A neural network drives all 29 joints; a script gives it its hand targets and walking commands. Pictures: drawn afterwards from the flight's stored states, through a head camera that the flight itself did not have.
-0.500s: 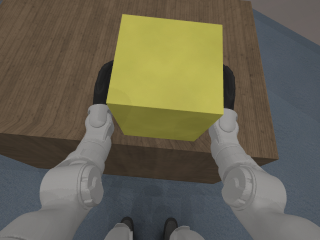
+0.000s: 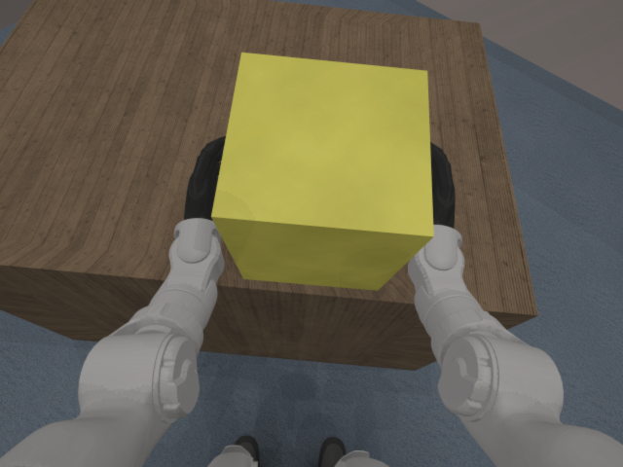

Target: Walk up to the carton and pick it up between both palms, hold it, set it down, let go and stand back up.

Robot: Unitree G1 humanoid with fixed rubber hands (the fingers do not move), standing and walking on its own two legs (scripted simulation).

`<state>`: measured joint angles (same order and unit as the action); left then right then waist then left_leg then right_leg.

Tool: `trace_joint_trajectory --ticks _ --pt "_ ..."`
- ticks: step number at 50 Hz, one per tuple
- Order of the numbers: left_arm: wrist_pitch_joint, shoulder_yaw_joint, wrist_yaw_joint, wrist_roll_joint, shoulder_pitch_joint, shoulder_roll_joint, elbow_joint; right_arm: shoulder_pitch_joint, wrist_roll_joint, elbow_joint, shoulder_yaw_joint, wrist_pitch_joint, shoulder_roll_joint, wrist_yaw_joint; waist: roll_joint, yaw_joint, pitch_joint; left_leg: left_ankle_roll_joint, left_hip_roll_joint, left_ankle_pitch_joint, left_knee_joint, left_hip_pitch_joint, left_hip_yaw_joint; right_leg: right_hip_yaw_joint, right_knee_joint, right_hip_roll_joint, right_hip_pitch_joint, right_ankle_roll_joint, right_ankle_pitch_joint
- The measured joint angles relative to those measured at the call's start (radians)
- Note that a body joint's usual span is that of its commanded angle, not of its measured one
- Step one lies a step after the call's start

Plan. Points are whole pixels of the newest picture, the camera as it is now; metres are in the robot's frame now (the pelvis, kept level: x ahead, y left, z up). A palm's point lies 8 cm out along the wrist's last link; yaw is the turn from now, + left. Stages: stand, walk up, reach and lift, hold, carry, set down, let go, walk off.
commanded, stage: reach and lift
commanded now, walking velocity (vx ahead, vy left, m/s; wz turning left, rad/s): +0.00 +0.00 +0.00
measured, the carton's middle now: (321, 191) +0.45 +0.00 +0.02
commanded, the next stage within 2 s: none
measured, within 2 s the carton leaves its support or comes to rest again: neither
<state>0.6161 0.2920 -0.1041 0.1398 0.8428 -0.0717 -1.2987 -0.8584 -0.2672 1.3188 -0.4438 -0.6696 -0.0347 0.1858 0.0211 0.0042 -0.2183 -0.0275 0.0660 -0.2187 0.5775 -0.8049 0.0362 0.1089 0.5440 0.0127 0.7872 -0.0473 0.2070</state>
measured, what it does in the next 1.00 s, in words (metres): stands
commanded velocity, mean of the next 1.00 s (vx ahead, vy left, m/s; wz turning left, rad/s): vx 0.00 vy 0.00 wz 0.00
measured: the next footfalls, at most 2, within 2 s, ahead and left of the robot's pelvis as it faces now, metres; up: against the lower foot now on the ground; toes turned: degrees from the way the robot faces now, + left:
none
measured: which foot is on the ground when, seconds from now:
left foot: down 0.00-1.00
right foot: down 0.00-1.00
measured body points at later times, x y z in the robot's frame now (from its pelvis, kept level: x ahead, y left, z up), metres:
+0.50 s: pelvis -0.03 +0.00 +0.00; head +0.03 +0.01 +0.44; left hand +0.38 +0.16 +0.02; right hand +0.41 -0.14 +0.06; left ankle +0.01 +0.14 -0.72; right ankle +0.01 -0.09 -0.72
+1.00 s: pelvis -0.03 +0.00 +0.02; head -0.09 +0.00 +0.46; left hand +0.38 +0.15 +0.18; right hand +0.39 -0.15 +0.20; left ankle +0.01 +0.13 -0.72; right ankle +0.01 -0.09 -0.72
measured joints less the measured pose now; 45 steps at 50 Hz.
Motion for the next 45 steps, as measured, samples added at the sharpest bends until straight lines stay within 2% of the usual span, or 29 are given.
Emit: trace_joint_trajectory --ticks 14,23,29,33,38,42,45 --pt "-0.055 -0.086 -0.029 -0.101 -0.073 0.0 0.0 0.019 0.003 0.001 0.12 0.106 -0.013 0.022 -0.002 0.0 -0.049 0.0 0.002 0.015 0.0 0.001 0.0 0.0 0.0 0.002 0.0 -0.002 -0.015" --pt "-0.132 -0.174 -0.057 -0.197 -0.126 0.0 0.0 0.024 0.076 -0.005 0.264 0.24 -0.027 0.025 -0.008 0.0 -0.097 0.0 0.002 0.025 0.009 0.001 -0.001 0.0 0.003 0.002 -0.003 -0.002 -0.029" --pt "-0.197 -0.233 -0.07 -0.244 -0.125 -0.014 0.0 0.024 0.129 -0.063 0.333 0.36 -0.03 0.021 -0.021 0.0 -0.141 0.003 0.003 0.026 0.026 0.002 -0.001 0.0 0.01 0.002 -0.008 -0.002 -0.035" --pt "-0.284 -0.276 -0.072 -0.255 -0.096 -0.03 0.008 0.018 0.177 -0.109 0.345 0.461 -0.032 0.018 -0.021 0.0 -0.158 0.004 0.002 0.025 0.028 0.027 -0.002 0.0 0.011 0.002 -0.034 -0.002 -0.036" --pt "-0.452 -0.313 -0.071 -0.255 -0.036 -0.042 0.059 -0.014 0.242 -0.162 0.345 0.604 -0.055 0.011 -0.021 0.0 -0.158 0.006 0.0 0.026 0.023 0.08 -0.002 0.0 0.008 -0.001 -0.087 -0.002 -0.035" --pt "-0.59 -0.307 -0.063 -0.255 0.014 -0.042 0.1 -0.051 0.276 -0.173 0.345 0.703 -0.079 0.004 -0.021 0.0 -0.147 0.008 -0.006 0.032 -0.006 0.158 -0.002 0.0 -0.011 -0.004 -0.161 -0.002 -0.035" --pt "-0.675 -0.255 -0.04 -0.255 0.056 -0.043 0.103 -0.084 0.279 -0.173 0.34 0.775 -0.087 0.007 -0.021 0.0 -0.118 0.008 -0.013 0.039 -0.039 0.236 -0.002 0.0 -0.031 -0.008 -0.234 -0.002 -0.035"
